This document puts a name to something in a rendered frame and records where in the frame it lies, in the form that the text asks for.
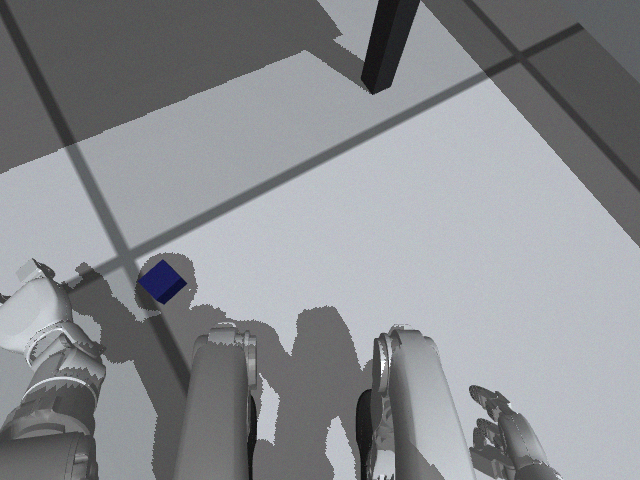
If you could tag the small box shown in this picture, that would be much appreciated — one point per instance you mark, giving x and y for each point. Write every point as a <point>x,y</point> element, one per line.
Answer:
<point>162,282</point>

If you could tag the right robot foot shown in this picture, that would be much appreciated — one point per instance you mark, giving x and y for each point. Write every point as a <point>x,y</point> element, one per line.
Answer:
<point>364,432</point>

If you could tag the right robot arm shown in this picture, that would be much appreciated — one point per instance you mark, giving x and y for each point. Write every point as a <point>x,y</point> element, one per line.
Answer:
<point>537,472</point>

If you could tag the left robot hand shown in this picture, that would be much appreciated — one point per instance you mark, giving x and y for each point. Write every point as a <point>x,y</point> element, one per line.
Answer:
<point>40,303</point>

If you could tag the right robot hand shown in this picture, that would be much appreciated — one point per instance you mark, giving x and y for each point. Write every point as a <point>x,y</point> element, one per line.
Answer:
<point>516,444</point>

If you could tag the left robot arm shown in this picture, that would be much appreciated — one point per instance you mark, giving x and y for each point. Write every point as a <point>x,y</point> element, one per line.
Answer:
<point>50,435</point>

